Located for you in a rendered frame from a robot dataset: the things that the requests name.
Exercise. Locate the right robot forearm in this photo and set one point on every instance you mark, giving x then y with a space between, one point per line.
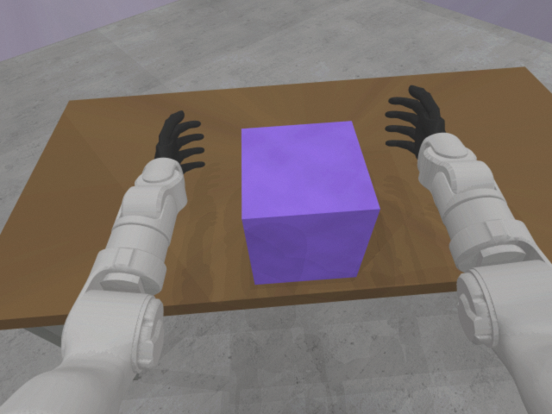
481 227

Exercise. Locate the left robot upper arm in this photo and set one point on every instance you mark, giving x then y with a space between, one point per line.
111 337

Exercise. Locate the left robot forearm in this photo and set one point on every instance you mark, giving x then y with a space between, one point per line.
133 260

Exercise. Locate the left robot hand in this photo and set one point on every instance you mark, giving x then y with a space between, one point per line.
169 144

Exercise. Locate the table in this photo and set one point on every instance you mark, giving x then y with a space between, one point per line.
100 146

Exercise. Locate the carton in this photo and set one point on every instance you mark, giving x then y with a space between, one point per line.
308 206

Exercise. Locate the right robot hand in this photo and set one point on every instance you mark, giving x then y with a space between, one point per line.
427 119

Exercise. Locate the right robot upper arm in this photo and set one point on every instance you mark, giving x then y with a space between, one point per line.
508 307

